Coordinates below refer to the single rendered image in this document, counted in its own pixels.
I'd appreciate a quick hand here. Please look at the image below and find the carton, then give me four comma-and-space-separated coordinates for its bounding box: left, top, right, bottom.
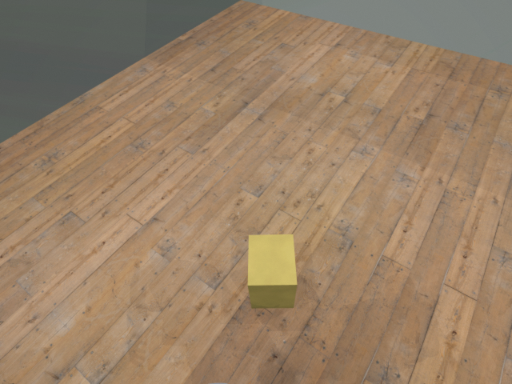
248, 234, 297, 309

